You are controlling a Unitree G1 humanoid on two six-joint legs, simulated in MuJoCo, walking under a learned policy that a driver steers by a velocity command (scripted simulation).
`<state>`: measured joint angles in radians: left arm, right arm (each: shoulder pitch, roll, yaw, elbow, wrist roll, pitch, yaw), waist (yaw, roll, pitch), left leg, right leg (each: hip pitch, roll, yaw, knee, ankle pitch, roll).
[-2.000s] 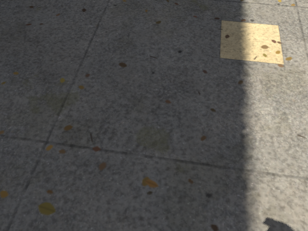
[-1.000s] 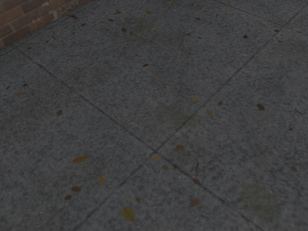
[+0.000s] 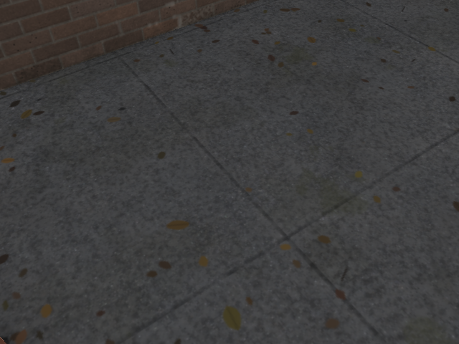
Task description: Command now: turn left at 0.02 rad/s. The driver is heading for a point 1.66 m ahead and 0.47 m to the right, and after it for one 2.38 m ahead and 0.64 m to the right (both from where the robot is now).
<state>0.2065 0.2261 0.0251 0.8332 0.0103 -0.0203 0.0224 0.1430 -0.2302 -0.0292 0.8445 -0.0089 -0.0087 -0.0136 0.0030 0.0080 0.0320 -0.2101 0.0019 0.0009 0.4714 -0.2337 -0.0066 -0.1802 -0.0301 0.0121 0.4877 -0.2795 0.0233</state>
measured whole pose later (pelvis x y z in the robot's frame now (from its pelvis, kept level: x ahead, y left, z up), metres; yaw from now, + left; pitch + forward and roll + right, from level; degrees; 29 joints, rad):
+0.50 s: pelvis +0.00 +0.00 +0.00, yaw +0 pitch -2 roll +0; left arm 0.20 0.23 0.01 1.03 0.01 -0.02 0.03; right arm 0.17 -0.22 -0.02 1.06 0.00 -0.01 -0.03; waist 0.00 0.00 0.04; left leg -0.20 0.01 0.00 0.43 -0.21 -0.01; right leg -0.17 -0.02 0.01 0.44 -0.25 0.02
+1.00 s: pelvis -0.01 +0.00 +0.00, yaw +0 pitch -1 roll +0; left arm 0.23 0.20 0.00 1.12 0.00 -0.01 0.03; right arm 0.21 -0.20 0.00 1.11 0.00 -0.01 -0.03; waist 0.00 0.00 0.04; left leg -0.21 0.01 0.00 0.42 -0.20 -0.01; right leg -0.18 -0.02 0.02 0.43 -0.24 0.02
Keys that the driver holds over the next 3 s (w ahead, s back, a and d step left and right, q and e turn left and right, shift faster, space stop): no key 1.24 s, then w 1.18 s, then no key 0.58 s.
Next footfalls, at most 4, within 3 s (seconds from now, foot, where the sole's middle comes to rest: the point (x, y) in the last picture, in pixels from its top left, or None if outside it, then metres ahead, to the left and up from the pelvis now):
1.96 left None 0.44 0.10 -0.78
2.48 right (295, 277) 0.73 -0.16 -0.78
2.88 left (222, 263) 0.79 0.07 -0.78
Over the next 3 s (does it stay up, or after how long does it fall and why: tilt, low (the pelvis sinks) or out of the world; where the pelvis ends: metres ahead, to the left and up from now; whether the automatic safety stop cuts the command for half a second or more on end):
stays up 0.71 -0.06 0.00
